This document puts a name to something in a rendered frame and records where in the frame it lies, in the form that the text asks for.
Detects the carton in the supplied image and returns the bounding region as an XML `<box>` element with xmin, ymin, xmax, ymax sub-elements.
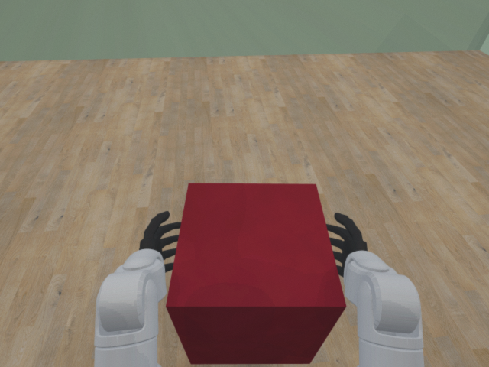
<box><xmin>166</xmin><ymin>183</ymin><xmax>346</xmax><ymax>364</ymax></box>

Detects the robot right forearm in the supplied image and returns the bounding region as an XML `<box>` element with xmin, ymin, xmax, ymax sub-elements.
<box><xmin>344</xmin><ymin>251</ymin><xmax>424</xmax><ymax>367</ymax></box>

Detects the robot left forearm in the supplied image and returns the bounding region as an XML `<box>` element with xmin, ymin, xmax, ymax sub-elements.
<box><xmin>94</xmin><ymin>248</ymin><xmax>167</xmax><ymax>367</ymax></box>

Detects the robot left hand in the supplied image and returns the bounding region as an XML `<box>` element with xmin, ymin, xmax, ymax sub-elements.
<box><xmin>139</xmin><ymin>211</ymin><xmax>181</xmax><ymax>273</ymax></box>

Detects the robot right hand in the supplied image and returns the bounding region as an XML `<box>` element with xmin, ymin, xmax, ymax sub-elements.
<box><xmin>326</xmin><ymin>213</ymin><xmax>368</xmax><ymax>277</ymax></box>

